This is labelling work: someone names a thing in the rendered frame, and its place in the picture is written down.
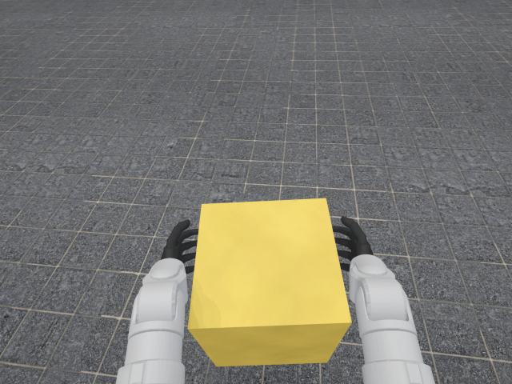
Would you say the robot right forearm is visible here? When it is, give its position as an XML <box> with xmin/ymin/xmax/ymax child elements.
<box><xmin>349</xmin><ymin>254</ymin><xmax>435</xmax><ymax>384</ymax></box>

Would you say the carton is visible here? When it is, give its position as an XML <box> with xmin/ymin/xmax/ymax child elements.
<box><xmin>188</xmin><ymin>198</ymin><xmax>352</xmax><ymax>366</ymax></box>

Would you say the robot left forearm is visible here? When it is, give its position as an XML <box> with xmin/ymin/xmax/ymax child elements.
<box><xmin>116</xmin><ymin>258</ymin><xmax>188</xmax><ymax>384</ymax></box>

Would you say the robot left hand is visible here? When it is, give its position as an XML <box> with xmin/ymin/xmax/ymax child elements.
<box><xmin>161</xmin><ymin>219</ymin><xmax>198</xmax><ymax>274</ymax></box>

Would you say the robot right hand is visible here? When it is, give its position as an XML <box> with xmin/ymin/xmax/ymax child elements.
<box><xmin>332</xmin><ymin>216</ymin><xmax>374</xmax><ymax>272</ymax></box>

